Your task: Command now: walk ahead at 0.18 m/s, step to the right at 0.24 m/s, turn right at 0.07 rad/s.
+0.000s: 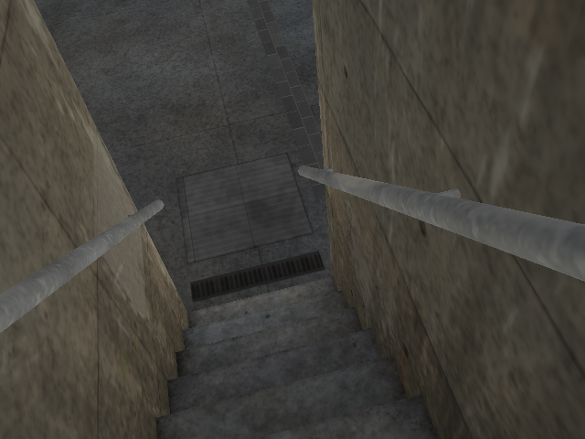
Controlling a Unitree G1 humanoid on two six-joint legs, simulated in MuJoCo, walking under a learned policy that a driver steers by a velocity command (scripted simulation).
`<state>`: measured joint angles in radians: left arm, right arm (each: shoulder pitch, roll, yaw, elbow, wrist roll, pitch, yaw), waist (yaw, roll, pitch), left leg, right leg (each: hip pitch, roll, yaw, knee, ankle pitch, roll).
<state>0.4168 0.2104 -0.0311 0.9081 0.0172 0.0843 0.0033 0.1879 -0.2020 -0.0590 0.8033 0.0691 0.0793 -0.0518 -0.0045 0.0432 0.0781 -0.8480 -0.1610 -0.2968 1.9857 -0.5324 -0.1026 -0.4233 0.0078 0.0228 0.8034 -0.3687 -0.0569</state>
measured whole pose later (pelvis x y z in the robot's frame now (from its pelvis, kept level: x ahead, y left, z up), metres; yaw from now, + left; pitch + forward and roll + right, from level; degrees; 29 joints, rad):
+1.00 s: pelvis +0.26 +0.14 -0.21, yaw +0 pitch +3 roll -1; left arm 0.29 0.22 0.02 0.79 0.01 -0.05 0.06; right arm 0.40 -0.30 -0.10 0.81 0.02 0.00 0.03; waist -0.05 0.06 0.03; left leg -0.31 -0.09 -0.05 0.73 -0.50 0.08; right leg -0.76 0.05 0.13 1.98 -0.69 -0.03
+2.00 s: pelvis +0.72 +0.30 -0.65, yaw +1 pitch -1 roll -2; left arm 0.19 0.12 0.02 0.81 -0.02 0.09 0.02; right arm 0.56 -0.04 0.08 1.04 0.02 0.01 -0.05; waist -0.04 -0.09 0.01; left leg -0.20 -0.05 -0.04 0.79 -0.56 0.07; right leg -0.68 0.00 0.15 1.22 -0.06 0.08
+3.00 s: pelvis +0.86 +0.31 -0.64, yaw -1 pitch +4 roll -3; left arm 0.29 0.17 0.05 1.09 0.01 -0.02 0.00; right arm 0.41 -0.19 -0.09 1.10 0.07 -0.03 -0.09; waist 0.00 -0.03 0.03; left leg -0.55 0.01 -0.11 1.18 -0.41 -0.09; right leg -0.28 -0.06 0.02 0.70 -0.33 -0.04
